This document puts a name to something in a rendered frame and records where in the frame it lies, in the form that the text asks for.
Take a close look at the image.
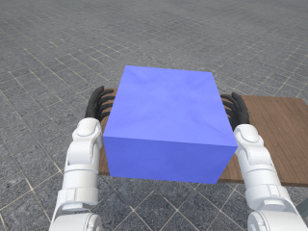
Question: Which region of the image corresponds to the table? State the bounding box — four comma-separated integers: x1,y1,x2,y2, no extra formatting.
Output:
97,88,308,218

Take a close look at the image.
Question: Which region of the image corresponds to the right robot hand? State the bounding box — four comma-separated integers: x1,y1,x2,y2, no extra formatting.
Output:
220,92,250,132

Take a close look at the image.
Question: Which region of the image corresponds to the left robot hand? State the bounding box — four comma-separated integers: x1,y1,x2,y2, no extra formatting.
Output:
85,86,116,123

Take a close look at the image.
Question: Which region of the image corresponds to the right robot upper arm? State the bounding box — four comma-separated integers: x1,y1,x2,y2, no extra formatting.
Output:
247,210,308,231

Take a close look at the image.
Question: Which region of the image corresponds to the carton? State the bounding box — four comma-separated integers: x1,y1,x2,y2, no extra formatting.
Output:
102,65,238,184

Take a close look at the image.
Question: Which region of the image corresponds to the right robot forearm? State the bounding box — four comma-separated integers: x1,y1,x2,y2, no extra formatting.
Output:
233,124,308,230

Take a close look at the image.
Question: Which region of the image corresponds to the left robot forearm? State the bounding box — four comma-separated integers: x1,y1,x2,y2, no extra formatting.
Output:
48,117,103,231

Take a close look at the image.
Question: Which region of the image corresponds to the left robot upper arm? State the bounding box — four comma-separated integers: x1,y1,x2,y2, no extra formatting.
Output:
50,213,103,231

